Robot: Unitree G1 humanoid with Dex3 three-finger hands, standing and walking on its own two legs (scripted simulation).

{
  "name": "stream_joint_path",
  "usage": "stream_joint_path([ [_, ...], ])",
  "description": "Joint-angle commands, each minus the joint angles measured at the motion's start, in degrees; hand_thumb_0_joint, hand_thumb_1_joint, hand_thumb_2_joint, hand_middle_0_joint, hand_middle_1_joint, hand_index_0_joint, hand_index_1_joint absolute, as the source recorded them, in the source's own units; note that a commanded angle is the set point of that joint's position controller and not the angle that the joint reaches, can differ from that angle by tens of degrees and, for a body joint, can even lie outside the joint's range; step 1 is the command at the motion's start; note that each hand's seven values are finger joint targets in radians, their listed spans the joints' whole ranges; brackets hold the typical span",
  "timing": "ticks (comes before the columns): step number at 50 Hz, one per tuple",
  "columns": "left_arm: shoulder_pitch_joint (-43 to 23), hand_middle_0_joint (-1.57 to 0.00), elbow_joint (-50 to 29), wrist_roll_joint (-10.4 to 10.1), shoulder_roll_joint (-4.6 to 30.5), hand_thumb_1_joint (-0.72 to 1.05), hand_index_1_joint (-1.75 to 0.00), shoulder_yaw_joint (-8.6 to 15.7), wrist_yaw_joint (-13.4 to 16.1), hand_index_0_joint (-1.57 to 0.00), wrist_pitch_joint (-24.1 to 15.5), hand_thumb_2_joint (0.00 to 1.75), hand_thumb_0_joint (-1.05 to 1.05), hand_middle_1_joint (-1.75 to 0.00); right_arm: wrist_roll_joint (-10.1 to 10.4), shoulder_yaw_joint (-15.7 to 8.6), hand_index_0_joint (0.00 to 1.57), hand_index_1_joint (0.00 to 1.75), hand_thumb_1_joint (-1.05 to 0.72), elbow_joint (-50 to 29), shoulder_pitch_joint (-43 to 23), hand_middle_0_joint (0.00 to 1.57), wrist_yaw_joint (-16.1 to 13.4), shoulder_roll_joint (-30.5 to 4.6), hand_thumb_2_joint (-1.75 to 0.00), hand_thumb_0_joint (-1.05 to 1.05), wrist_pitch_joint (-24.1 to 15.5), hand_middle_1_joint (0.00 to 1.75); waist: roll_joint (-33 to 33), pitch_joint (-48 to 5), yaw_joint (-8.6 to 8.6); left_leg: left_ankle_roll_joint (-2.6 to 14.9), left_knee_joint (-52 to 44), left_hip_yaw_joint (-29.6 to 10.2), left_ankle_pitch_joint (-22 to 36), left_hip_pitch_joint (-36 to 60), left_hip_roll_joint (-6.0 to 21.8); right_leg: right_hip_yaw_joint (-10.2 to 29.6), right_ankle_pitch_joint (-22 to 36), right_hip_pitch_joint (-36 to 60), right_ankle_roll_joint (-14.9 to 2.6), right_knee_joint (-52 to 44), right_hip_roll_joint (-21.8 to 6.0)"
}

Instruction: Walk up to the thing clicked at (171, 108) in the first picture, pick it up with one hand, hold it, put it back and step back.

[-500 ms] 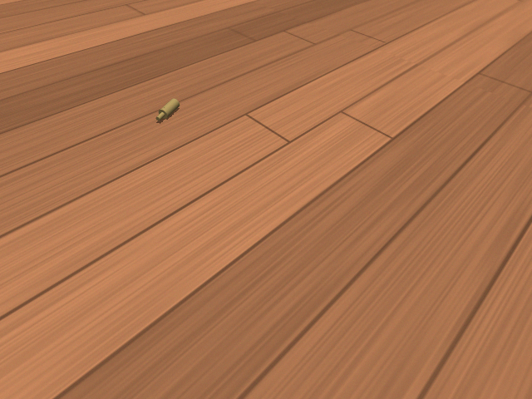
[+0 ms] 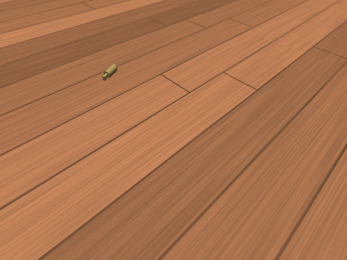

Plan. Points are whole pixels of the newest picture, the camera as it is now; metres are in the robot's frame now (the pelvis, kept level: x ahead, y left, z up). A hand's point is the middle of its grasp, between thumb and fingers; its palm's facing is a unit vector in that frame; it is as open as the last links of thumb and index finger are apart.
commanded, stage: stand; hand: left
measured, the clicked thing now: (109, 72) +1.96 +0.62 -0.75
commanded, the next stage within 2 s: walk up in 0.62 s
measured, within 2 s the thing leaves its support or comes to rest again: neither
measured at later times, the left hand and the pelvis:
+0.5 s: hand out of the picture +0.08 +0.25 -0.16, palm faces -0.02 -0.94 -0.34, open 7.4 cm; pelvis +0.00 +0.00 +0.00, yaw +0 degrees
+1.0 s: hand out of the picture +0.12 +0.40 -0.17, palm faces +0.27 -0.89 -0.37, open 7.4 cm; pelvis +0.09 +0.07 -0.04, yaw +17 degrees
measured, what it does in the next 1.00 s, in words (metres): walks ahead, turning left: left foot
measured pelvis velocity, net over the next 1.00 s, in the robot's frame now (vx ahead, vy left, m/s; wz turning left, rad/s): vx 0.09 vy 0.07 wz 0.29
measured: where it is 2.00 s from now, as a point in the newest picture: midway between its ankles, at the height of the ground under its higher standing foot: (146, 187)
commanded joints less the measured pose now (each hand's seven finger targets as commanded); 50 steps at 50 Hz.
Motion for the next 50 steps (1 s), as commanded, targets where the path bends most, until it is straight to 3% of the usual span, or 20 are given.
stream_joint_path([
  [1, -2.12, -0.2, -3.61, 0.18, 12.06, 0.9, -0.3, 2.32, 0.58, -0.2, -1.34, 0.9, 0.0, -0.3, 0.12, -2.35, 0.2, 0.3, -0.9, -3.59, -2.0, 0.2, -1.06, -11.86, -0.9, 0.0, -1.09, 0.3, -0.28, -4.53, -0.26, 1.75, -3.12, -5.74, 7.46, 1.48, 6.82, 5.18, 7.28, 0.05, -2.08, -3.06, -6.54],
  [17, -1.8, -0.2, -3.5, 0.14, 12.02, 0.9, -0.3, 2.46, 0.73, -0.2, -1.43, 0.9, 0.0, -0.3, 0.11, -2.46, 0.2, 0.3, -0.9, -3.75, -2.26, 0.2, -1.12, -12.13, -0.9, 0.0, -0.91, 0.3, 0.0, -5.07, -0.29, 1.92, -2.49, -5.5, 10.26, 3.0, 7.21, 4.96, 10.08, 1.16, -1.96, -3.3, -6.83],
  [30, -1.45, -0.2, -3.55, 0.17, 12.24, 0.9, -0.3, 2.58, 0.58, -0.2, -1.22, 0.9, 0.0, -0.3, 0.16, -2.48, 0.2, 0.3, -0.9, -3.62, -2.17, 0.2, -1.08, -12.2, -0.9, 0.0, -1.01, 0.3, 0.31, -4.47, -0.11, 1.65, -3.9, -5.99, 8.1, 2.16, 7.11, 4.84, 7.15, 1.14, -2.15, -3.59, -6.55],
  [31, -2.49, -0.2, -9.1, 0.93, 20.47, 0.9, -0.3, 8.23, -1.59, -0.2, -2.55, 0.9, 0.0, -0.3, 0.3, -7.08, 0.2, 0.3, -0.9, -8.07, 0.83, 0.2, 1.34, -19.7, -0.9, 0.0, -1.59, 0.3, -1.61, -9.15, 2.29, 5.86, -0.65, -15.45, -20.91, -11.98, 6.2, 0.4, -20.02, 11.02, -3.88, 5.21, -4.61],
  [32, -1.48, -0.2, -9.58, 2.03, 20.41, 0.9, -0.3, 8.54, -2.35, -0.2, -2.82, 0.9, 0.0, -0.3, -0.16, -6.48, 0.2, 0.3, -0.9, -9.93, -3.75, 0.2, 2.44, -19.27, -0.9, 0.0, -1.58, 0.3, -1.63, -3.52, 4.54, 4.59, 0.05, -15.02, -26.04, -25.49, 5.04, 4.12, -27.75, 14.39, -5.54, 4.64, -6.65],
  [33, 4.97, -0.2, -9.64, 2.08, 20.9, 0.9, -0.3, 9.32, -2.64, -0.2, -3.1, 0.9, 0.0, -0.3, -0.47, -5.77, 0.2, 0.3, -0.9, -13.45, -10.19, 0.2, 2.99, -17.23, -0.9, 0.0, -1.89, 0.3, -2.82, -2.36, 8.76, 1.21, 5.84, -7.14, -19.52, -35.14, 1.7, 7.24, -31.16, 21.3, -7.98, -1.62, -12.01],
  [34, 7.71, -0.2, -9.21, 1.9, 23.0, 0.9, -0.3, 10.02, -2.63, -0.2, -3.21, 0.9, 0.0, -0.3, -0.83, -5.45, 0.2, 0.3, -0.9, -16.51, -14.3, 0.2, 3.22, -13.69, -0.9, 0.0, -1.86, 0.3, -14.21, -0.45, 10.83, -0.24, 21.22, 2.58, -10.76, -44.1, -1.63, 17.17, -36.85, 24.27, -11.74, -13.38, -22.87],
  [35, 2.07, -0.2, -12.09, 2.16, 23.84, 0.9, -0.3, 10.35, -2.54, -0.2, -3.53, 0.9, 0.0, -0.3, -1.47, -5.96, 0.2, 0.3, -0.9, -16.33, -11.74, 0.2, 3.15, -14.47, -0.9, 0.0, -1.84, 0.3, -14.49, 0.42, 8.43, -0.13, 30.38, 1.04, -13.03, -44.67, 4.89, 21.0, -31.61, 19.07, -14.91, -15.57, -30.81],
  [36, -2.72, -0.2, -14.59, 1.82, 22.59, 0.9, -0.3, 9.95, -2.79, -0.2, -3.63, 0.9, 0.0, -0.3, -0.97, -6.76, 0.2, 0.3, -0.9, -15.02, -8.92, 0.2, 3.7, -17.17, -0.9, 0.0, -1.92, 0.3, -7.59, 0.78, 5.92, -0.57, 32.24, -1.84, -12.52, -39.3, 7.32, 20.69, -31.35, 11.87, -15.55, -15.45, -30.62],
  [37, -5.81, -0.2, -16.14, 2.27, 21.47, 0.9, -0.3, 9.53, -3.02, -0.2, -4.09, 0.9, 0.0, -0.3, -0.51, -7.42, 0.2, 0.3, -0.9, -14.29, -5.71, 0.2, 4.62, -18.07, -0.9, 0.0, -1.89, 0.3, -4.83, -0.43, 3.29, -0.04, 32.01, -3.61, -11.8, -35.28, 8.47, 16.76, -30.81, 9.91, -14.53, -14.71, -28.75],
  [39, -11.01, -0.2, -17.31, 2.84, 21.57, 0.9, -0.3, 9.69, -3.74, -0.2, -4.44, 0.9, 0.0, -0.3, 0.18, -8.18, 0.2, 0.3, -0.9, -13.3, 0.43, 0.2, 5.91, -17.96, -0.9, 0.0, -1.26, 0.3, -9.32, -2.03, -0.69, 0.36, 26.21, -1.38, -10.5, -26.62, 10.32, 4.75, -28.32, 6.51, -11.42, -13.18, -23.84],
  [41, -11.31, -0.2, -17.53, 2.73, 22.02, 0.9, -0.3, 9.8, -4.5, -0.2, -3.98, 0.9, 0.0, -0.3, 0.14, -8.41, 0.2, 0.3, -0.9, -12.86, 2.51, 0.2, 6.69, -17.2, -0.9, 0.0, -0.98, 0.3, -10.73, -3.05, -1.01, -0.17, 20.53, 4.82, -5.68, -17.31, 6.85, -5.02, -26.16, 1.61, -9.19, -10.06, -17.64],
  [42, -10.47, -0.2, -17.48, 2.73, 22.25, 0.9, -0.3, 9.77, -4.81, -0.2, -3.56, 0.9, 0.0, -0.3, 0.07, -8.47, 0.2, 0.3, -0.9, -13.16, 2.71, 0.2, 6.74, -16.73, -0.9, 0.0, -0.91, 0.3, -10.26, -2.32, -0.69, -0.69, 17.84, 7.98, -3.42, -12.23, 5.08, -7.59, -27.67, -2.79, -8.81, -7.93, -16.27],
  [44, -10.84, -0.2, -17.36, 2.61, 20.96, 0.9, -0.3, 9.26, -5.27, -0.2, -2.81, 0.9, 0.0, -0.3, -0.36, -9.15, 0.2, 0.3, -0.9, -11.5, 7.05, 0.2, 5.81, -16.9, -0.9, 0.0, -1.19, 0.3, -5.04, -2.53, -2.82, -0.88, 15.59, 12.22, -0.05, -0.31, 1.26, -9.46, -30.8, -12.44, -8.8, 0.63, -14.5],
  [45, -9.61, -0.2, -17.24, 2.48, 18.97, 0.9, -0.3, 8.51, -5.41, -0.2, -2.47, 0.9, 0.0, -0.3, -0.63, -9.53, 0.2, 0.3, -0.9, -10.45, 10.82, 0.2, 4.97, -17.7, -0.9, 0.0, -1.2, 0.3, -0.48, -4.44, -4.12, 0.11, 15.27, 13.46, -2.7, 3.89, -1.25, -11.26, -28.88, -13.38, -8.54, 8.34, -12.13],
  [46, -9.1, -0.2, -17.82, 2.45, 16.48, 0.9, -0.3, 7.47, -5.88, -0.2, -2.15, 0.9, 0.0, -0.3, -0.85, -10.49, 0.2, 0.3, -0.9, -8.86, 16.96, 0.2, 3.87, -20.69, -0.9, 0.0, -1.29, 0.3, 5.8, -6.28, -6.92, 2.06, 13.49, 10.74, -9.48, 10.52, -2.16, -13.16, -23.25, -17.88, -7.44, 23.77, -9.27],
  [47, -9.87, -0.2, -19.38, 1.76, 12.44, 0.9, -0.3, 6.06, -6.37, -0.2, -1.91, 0.9, 0.0, -0.3, -1.21, -11.58, 0.2, 0.3, -0.9, -8.64, 23.06, 0.2, 2.8, -25.82, -0.9, 0.0, -1.61, 0.3, 17.66, -4.82, -9.61, 6.1, 2.24, -7.34, -25.99, 16.24, 6.13, -14.12, -23.3, -29.71, -5.28, 44.7, -3.21],
  [48, -15.49, -0.2, -23.1, 1.12, 11.16, 0.9, -0.3, 4.68, -6.59, -0.2, -2.49, 0.9, 0.0, -0.3, -0.57, -11.67, 0.2, 0.3, -0.9, -10.64, 21.36, 0.2, 2.38, -31.7, -0.9, 0.0, -2.21, 0.3, 19.45, 0.18, -9.0, 13.78, -16.1, -46.13, -45.77, 10.67, 21.67, -4.9, -23.96, -42.86, -3.48, 52.2, 2.7],
  [49, -15.78, -0.2, -23.63, 2.36, 17.22, 0.9, -0.3, 5.37, -6.67, -0.2, -3.03, 0.9, 0.0, -0.3, 1.83, -12.06, 0.2, 0.3, -0.9, -12.97, 13.39, 0.2, 2.06, -32.97, -0.9, 0.0, -2.43, 0.3, 10.65, 2.68, -5.22, 19.08, -21.81, -56.18, -50.63, 2.67, 28.48, 4.97, -20.59, -39.41, -3.55, 52.38, -3.85],
  [50, -10.38, -0.2, -19.94, 1.22, 19.63, 0.9, -0.3, 5.55, -6.63, -0.2, -3.01, 0.9, 0.0, -0.3, 1.53, -10.44, 0.2, 0.3, -0.9, -13.8, 8.47, 0.2, 1.64, -29.64, -0.9, 0.0, -3.24, 0.3, 3.15, 2.21, -0.96, 17.16, -18.2, -44.64, -42.34, 3.41, 26.0, 6.59, -17.72, -37.92, -2.36, 50.69, -5.96],
])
